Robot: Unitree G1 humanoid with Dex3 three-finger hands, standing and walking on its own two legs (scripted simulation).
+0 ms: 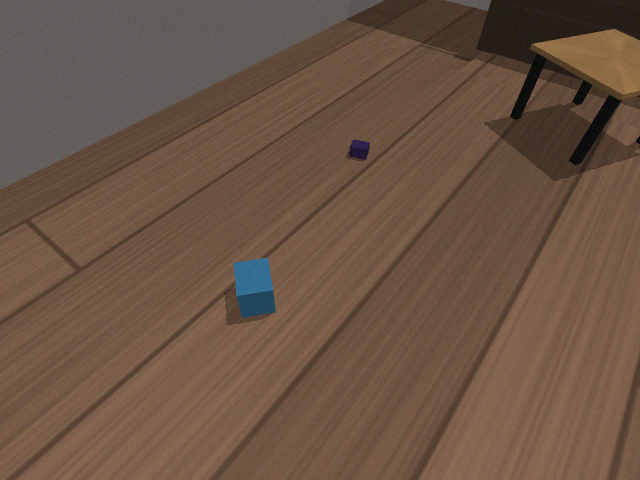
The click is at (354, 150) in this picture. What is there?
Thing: small box
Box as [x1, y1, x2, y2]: [349, 139, 369, 159]
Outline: 353,139 350,145 349,156 365,159 368,152 369,143
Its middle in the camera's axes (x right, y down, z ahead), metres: +0.23 -0.48 +2.05
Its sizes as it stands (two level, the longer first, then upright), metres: 0.089 0.067 0.064
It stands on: the floor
